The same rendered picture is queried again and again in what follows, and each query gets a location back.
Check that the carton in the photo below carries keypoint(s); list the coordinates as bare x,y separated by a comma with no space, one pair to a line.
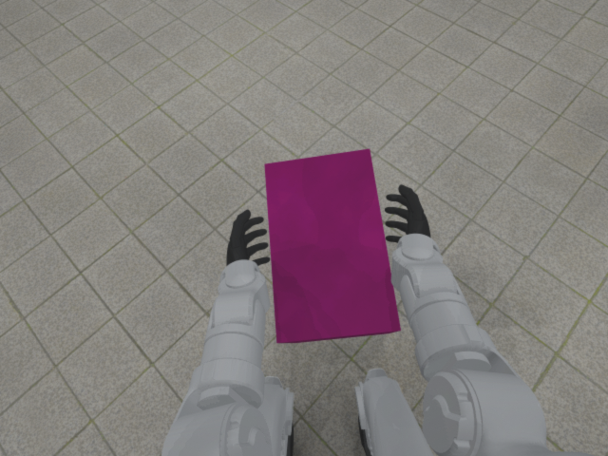
330,264

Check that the left robot hand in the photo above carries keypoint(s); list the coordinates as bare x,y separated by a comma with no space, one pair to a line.
237,247

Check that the right robot upper arm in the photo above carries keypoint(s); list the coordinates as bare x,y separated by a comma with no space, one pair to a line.
482,413

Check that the left robot shin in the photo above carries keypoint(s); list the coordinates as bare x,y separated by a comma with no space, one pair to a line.
275,381

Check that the robot right forearm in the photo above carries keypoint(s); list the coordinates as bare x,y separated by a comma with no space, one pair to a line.
445,331

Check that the left robot thigh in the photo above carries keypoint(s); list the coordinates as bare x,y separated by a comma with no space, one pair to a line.
277,409

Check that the right robot hand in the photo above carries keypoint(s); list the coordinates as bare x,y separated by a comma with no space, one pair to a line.
417,220

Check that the left robot upper arm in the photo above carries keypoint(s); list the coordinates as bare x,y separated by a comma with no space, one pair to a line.
236,429

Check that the robot left forearm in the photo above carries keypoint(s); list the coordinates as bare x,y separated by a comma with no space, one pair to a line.
230,367

